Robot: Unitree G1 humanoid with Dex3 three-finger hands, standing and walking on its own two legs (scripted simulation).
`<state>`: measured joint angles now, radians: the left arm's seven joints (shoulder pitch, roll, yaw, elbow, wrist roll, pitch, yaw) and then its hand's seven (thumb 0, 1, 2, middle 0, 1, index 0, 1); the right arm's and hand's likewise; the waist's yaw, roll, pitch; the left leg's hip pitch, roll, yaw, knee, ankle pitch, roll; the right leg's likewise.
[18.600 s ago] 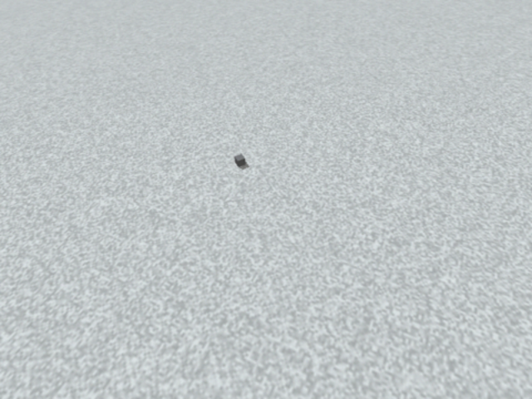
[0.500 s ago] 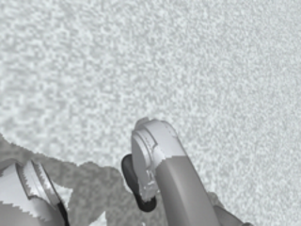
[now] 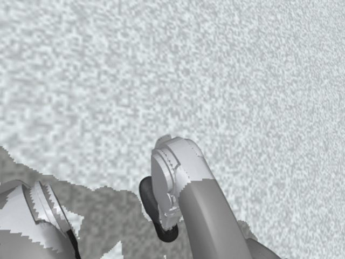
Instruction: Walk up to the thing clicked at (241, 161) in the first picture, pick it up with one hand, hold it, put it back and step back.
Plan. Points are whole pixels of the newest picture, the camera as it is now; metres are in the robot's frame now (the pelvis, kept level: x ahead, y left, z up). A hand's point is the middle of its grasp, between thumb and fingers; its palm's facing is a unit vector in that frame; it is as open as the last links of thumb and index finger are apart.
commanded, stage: close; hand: left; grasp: from above
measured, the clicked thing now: out of the picture +0.40 +0.34 -0.29
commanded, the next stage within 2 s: settle in 1.04 s
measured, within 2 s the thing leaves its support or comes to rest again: leaves its support in 1.44 s
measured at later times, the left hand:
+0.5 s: hand out of the picture +0.39 +0.35 -0.25, palm faces -0.31 -0.33 -0.89, open 10.5 cm
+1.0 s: hand out of the picture +0.39 +0.34 -0.25, palm faces -0.32 -0.33 -0.89, open 7.9 cm
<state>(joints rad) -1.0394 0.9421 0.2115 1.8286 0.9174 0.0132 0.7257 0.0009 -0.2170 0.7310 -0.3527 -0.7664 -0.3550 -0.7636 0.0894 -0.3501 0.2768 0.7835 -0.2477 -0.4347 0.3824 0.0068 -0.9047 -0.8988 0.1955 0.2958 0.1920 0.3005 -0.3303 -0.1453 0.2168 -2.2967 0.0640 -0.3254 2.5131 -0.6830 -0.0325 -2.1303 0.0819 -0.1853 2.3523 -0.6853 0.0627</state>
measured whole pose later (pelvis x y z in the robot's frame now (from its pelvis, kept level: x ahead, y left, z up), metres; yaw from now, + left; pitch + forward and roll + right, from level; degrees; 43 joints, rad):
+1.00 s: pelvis +0.00 +0.00 +0.01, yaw +0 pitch +25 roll -14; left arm -1.05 0.91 0.22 1.86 0.93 0.02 0.74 0.00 0.34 0.25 -0.85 -0.32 -0.87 -0.30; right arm 0.09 -0.36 0.26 0.79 -0.26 -0.45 0.39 0.01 -0.90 -0.90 0.20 0.30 0.19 0.30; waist -0.34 -0.14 0.20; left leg -2.29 0.07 -0.32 2.49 -0.68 -0.04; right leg -2.13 0.08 -0.18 2.34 -0.68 0.05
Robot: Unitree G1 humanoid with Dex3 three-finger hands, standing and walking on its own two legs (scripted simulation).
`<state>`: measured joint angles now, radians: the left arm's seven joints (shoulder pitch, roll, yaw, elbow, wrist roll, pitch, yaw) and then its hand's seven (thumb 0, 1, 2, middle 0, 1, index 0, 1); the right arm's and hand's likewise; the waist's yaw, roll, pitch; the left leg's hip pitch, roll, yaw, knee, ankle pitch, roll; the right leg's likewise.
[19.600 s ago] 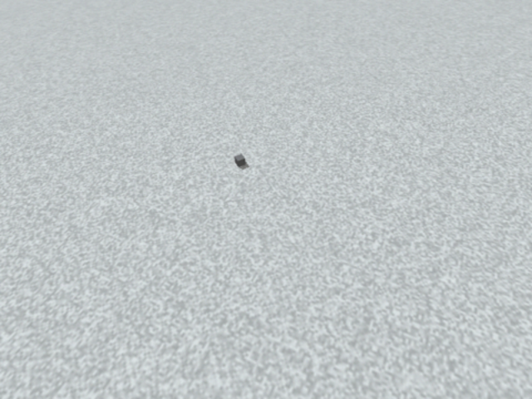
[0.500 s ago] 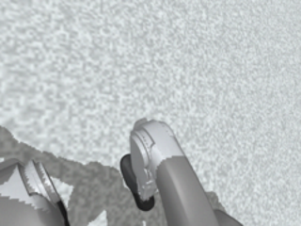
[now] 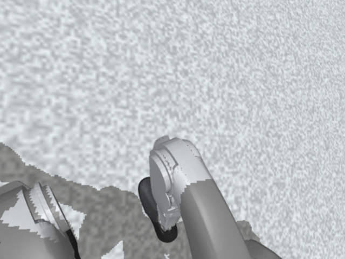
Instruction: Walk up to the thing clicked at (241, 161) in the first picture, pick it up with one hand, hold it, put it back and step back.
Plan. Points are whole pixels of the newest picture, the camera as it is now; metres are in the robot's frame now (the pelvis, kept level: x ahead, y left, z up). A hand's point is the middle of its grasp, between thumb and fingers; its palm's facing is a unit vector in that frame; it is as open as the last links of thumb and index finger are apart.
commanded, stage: close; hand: left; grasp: from above
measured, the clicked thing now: out of the picture +0.41 +0.35 -0.30
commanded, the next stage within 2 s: settle in 0.04 s
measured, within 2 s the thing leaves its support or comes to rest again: leaves its support in 0.44 s
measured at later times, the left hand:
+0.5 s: hand out of the picture +0.40 +0.35 -0.24, palm faces -0.26 -0.33 -0.91, open 7.2 cm
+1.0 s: hand out of the picture +0.39 +0.34 -0.16, palm faces -0.27 -0.32 -0.91, open 7.3 cm
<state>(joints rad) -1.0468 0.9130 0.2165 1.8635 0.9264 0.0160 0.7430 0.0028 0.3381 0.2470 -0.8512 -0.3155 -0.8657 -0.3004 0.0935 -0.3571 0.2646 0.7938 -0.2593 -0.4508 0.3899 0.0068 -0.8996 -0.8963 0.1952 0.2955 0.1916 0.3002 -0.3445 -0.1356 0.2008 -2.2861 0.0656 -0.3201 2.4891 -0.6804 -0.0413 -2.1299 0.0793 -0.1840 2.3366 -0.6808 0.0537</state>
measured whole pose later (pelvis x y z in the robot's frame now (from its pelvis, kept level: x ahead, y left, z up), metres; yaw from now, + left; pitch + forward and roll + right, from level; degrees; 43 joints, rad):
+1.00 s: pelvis +0.00 -0.01 +0.01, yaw +5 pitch +33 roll -8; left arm -0.93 0.60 0.21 1.51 0.88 0.19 0.57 0.09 0.45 0.09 -1.19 -0.16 -0.99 -0.10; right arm 0.13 -0.34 0.08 0.84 -0.17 -0.31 0.32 0.01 -0.91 -0.90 0.20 0.30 0.19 0.30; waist -0.22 0.01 -0.03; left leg -2.32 0.08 -0.18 2.38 -0.65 -0.03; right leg -2.22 0.05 -0.08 2.32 -0.68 0.04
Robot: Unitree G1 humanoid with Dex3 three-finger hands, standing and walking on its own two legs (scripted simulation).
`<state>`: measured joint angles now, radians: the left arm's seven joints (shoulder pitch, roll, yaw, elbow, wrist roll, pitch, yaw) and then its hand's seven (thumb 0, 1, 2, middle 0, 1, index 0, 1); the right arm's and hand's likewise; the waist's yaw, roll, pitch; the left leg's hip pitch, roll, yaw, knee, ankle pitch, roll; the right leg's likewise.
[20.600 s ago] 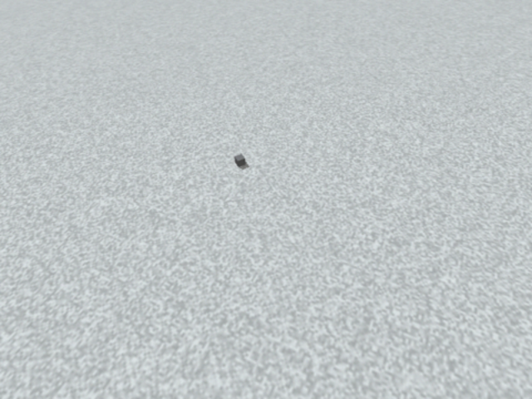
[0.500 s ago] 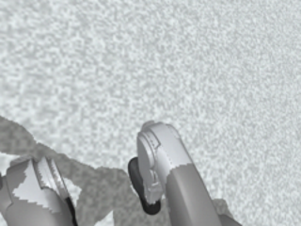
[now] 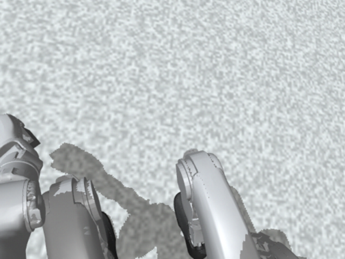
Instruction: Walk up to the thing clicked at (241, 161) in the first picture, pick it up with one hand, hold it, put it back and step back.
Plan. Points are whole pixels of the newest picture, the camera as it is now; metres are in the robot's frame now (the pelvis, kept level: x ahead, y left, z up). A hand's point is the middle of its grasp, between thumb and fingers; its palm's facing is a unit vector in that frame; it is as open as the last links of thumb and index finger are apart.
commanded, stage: lift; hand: left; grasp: from above
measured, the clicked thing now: (23, 140) +0.43 +0.32 -0.22
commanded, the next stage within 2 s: hold in 1.72 s
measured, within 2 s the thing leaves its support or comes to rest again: neither
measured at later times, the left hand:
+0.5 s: hand out of the picture +0.39 +0.31 -0.08, palm faces -0.29 -0.29 -0.91, open 7.2 cm
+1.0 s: hand out of the picture +0.34 +0.30 +0.12, palm faces -0.29 -0.32 -0.90, open 7.2 cm
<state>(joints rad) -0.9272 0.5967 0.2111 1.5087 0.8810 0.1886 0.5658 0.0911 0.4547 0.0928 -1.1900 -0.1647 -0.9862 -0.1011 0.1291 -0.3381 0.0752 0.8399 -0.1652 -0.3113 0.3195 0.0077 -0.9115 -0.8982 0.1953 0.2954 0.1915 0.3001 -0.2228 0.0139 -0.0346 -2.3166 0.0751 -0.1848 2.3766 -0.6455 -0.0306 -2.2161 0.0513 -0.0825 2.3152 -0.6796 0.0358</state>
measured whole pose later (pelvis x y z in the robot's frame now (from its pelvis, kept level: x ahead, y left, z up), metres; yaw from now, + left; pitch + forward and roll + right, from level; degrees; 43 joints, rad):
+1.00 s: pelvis +0.02 +0.00 +0.23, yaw +7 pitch +28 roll -3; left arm -0.48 0.34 -0.09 0.83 0.75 0.49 0.30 0.12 0.48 0.08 -1.24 -0.10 -1.00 -0.05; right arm 0.12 -0.25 0.01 0.79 0.02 -0.12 -0.03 0.01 -0.91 -0.90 0.20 0.30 0.20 0.30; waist -0.08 0.06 -0.22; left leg -1.57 0.08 -0.06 1.64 -0.57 -0.03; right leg -1.50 0.01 -0.04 1.62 -0.62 0.01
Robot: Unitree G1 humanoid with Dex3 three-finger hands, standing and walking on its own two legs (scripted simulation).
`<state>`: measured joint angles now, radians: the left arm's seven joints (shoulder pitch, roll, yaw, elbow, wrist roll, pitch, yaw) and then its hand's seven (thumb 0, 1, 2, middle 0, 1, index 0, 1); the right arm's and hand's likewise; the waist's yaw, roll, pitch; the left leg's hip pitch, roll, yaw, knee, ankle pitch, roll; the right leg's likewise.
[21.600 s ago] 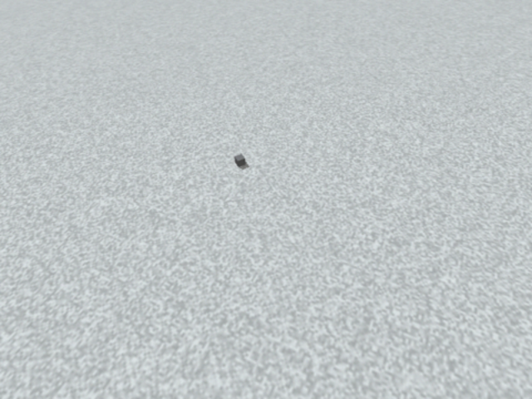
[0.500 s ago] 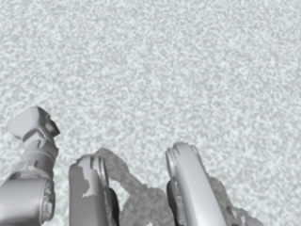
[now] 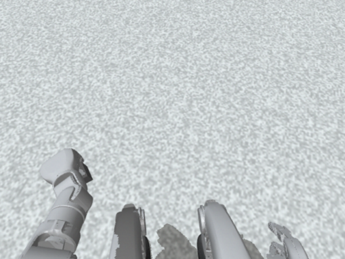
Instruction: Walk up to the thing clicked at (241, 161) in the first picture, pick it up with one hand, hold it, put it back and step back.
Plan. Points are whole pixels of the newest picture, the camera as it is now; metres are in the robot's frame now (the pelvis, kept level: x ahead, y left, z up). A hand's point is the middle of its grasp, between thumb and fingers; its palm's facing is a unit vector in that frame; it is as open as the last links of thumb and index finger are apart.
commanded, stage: lift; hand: left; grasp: from above
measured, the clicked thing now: (79, 175) +0.37 +0.26 -0.15
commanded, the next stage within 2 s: hold in 0.72 s
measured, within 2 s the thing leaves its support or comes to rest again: neither
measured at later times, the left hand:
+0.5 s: hand (53, 145) +0.37 +0.24 +0.05, palm faces -0.38 -0.28 -0.88, open 7.4 cm
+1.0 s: hand (35, 125) +0.38 +0.24 +0.12, palm faces -0.36 -0.27 -0.89, open 7.5 cm
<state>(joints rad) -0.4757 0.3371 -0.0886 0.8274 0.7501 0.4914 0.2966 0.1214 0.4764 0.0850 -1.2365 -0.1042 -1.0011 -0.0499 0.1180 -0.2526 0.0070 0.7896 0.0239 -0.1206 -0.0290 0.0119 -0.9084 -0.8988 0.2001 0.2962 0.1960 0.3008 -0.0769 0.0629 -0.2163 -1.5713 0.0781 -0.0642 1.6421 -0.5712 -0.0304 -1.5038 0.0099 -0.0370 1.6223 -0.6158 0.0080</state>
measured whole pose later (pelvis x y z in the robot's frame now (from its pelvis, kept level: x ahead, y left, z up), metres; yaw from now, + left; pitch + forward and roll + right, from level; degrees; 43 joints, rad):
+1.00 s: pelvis +0.08 +0.01 +0.19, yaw +2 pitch +8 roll +0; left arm -0.43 0.22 -0.21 0.92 0.77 0.49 0.23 0.06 0.41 0.26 -1.07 -0.23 -0.90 -0.20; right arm 0.23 -0.26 0.00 0.79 0.05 -0.10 -0.03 0.01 -0.89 -0.89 0.20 0.30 0.20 0.30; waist -0.04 0.04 -0.08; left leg -0.50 0.04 0.03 0.68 -0.32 -0.02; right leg -0.46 -0.03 0.00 0.69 -0.36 0.02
